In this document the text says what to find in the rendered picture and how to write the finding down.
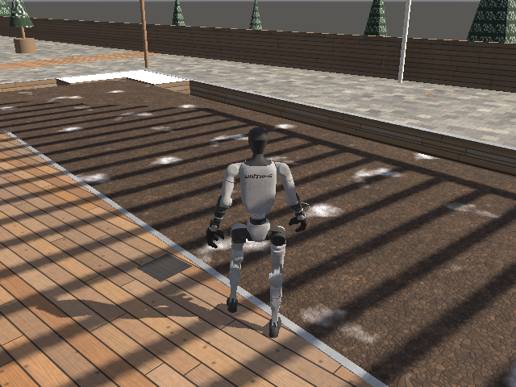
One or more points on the robot left hand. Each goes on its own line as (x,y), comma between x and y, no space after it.
(210,235)

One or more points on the humanoid robot torso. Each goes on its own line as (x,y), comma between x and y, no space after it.
(258,189)

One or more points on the robot left upper arm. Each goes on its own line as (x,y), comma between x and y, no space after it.
(228,184)

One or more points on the right robot foot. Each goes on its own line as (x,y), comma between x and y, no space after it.
(274,331)

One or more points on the robot right hand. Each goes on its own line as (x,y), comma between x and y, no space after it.
(296,221)

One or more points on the robot right upper arm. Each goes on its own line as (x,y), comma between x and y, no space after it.
(287,181)

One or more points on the right robot forearm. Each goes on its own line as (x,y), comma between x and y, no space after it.
(298,210)

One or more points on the left robot forearm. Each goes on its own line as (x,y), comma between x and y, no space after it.
(217,217)

